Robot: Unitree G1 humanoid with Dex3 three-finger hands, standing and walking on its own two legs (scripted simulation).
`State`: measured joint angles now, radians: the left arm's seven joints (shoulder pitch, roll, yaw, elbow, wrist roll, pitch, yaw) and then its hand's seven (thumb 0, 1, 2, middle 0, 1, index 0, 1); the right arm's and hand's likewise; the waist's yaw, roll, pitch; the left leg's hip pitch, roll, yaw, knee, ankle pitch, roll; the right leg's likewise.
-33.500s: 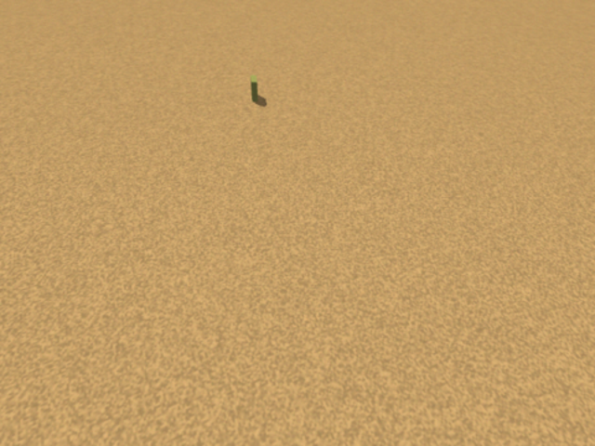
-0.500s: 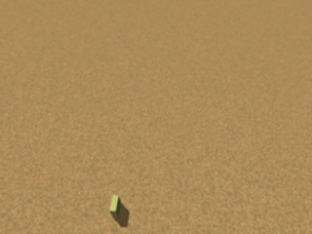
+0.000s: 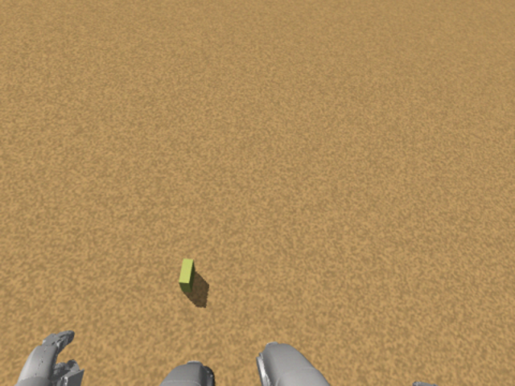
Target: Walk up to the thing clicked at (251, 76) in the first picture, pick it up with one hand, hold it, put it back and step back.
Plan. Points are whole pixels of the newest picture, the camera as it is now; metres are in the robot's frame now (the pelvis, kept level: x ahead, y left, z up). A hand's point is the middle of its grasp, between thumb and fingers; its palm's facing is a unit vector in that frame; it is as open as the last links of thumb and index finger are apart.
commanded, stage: step back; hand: left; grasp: from the side
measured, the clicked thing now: (187, 276) +0.47 +0.16 -0.70
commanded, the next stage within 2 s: none
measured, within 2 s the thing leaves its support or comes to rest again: neither
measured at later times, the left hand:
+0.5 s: hand out of the picture -0.01 +0.25 -0.13, palm faces -0.03 -0.91 -0.42, open 7.4 cm
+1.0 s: hand out of the picture -0.18 +0.26 -0.16, palm faces -0.07 -0.92 -0.39, open 7.4 cm
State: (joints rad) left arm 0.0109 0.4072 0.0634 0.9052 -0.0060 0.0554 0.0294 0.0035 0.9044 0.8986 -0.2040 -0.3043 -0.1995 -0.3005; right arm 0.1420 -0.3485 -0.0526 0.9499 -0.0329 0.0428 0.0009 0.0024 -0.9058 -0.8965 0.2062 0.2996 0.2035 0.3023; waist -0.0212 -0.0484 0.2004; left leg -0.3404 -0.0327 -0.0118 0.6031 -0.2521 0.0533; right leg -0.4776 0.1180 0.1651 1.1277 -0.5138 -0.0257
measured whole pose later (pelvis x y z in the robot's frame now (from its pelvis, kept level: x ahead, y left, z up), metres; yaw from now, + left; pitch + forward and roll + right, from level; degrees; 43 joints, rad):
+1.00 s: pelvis -0.28 -0.01 -0.01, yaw -5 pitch -2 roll +0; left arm 0.20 0.40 0.08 0.84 0.01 0.04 0.01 0.01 0.90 0.90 -0.21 -0.30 -0.20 -0.30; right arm 0.07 -0.37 -0.04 0.78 -0.03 0.03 -0.01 0.00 -0.90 -0.90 0.21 0.30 0.21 0.30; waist 0.03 -0.03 0.19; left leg -0.42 0.04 0.02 0.66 -0.20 0.00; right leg -0.25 0.02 0.08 0.74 -0.43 0.02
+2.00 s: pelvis -0.57 -0.03 +0.00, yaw -1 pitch -1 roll +0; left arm 0.24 0.37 0.07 0.92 0.05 -0.01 -0.01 0.01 0.90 0.90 -0.21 -0.31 -0.21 -0.30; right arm 0.23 -0.40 -0.05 0.95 -0.03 0.03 0.00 0.00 -0.91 -0.90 0.20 0.30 0.20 0.30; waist 0.03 0.04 0.06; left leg -0.30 -0.02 -0.07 0.73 -0.47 -0.02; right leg -0.27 -0.02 -0.01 0.64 -0.35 -0.01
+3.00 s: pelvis -0.52 -0.02 +0.01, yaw +1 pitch -2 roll -1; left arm 0.11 0.36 0.00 1.08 0.00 -0.02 -0.01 0.01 0.90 0.90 -0.21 -0.30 -0.20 -0.30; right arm 0.04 -0.33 0.00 1.06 -0.01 -0.02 0.01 0.00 -0.91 -0.90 0.21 0.30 0.20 0.30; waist 0.03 0.00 0.07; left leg -0.24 0.02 0.01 0.50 -0.22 0.00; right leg -0.14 -0.03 -0.02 0.47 -0.28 0.03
